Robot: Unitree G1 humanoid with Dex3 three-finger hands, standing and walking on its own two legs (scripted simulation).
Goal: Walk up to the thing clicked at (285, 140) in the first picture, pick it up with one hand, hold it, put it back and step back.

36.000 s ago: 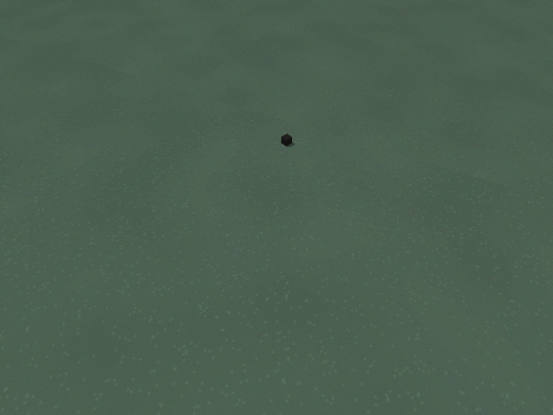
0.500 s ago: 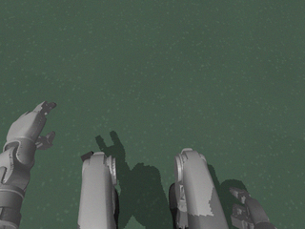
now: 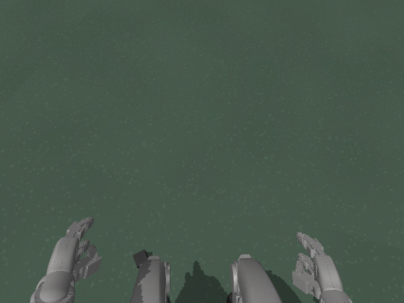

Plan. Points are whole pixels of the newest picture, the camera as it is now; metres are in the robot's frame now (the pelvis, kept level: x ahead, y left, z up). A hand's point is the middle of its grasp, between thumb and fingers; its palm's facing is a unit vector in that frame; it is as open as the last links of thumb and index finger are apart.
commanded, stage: home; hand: left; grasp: from above
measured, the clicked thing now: (141, 259) +0.31 +0.21 -0.59
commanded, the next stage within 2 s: none
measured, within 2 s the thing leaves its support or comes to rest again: neither
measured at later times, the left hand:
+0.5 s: hand (74, 275) +0.20 +0.19 +0.06, palm faces +0.10 -0.98 -0.20, open 7.4 cm
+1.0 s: hand (76, 276) +0.20 +0.18 +0.06, palm faces +0.09 -0.98 -0.20, open 7.5 cm
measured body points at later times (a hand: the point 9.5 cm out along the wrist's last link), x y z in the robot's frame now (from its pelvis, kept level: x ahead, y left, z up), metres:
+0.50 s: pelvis +0.04 +0.00 +0.10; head +0.05 +0.00 +0.55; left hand +0.19 +0.24 +0.08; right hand +0.21 -0.24 +0.04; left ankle +0.05 +0.13 -0.58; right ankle +0.05 -0.14 -0.58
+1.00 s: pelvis +0.04 +0.00 +0.10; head +0.06 +0.00 +0.55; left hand +0.19 +0.24 +0.08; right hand +0.20 -0.24 +0.03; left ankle +0.05 +0.13 -0.58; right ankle +0.05 -0.14 -0.58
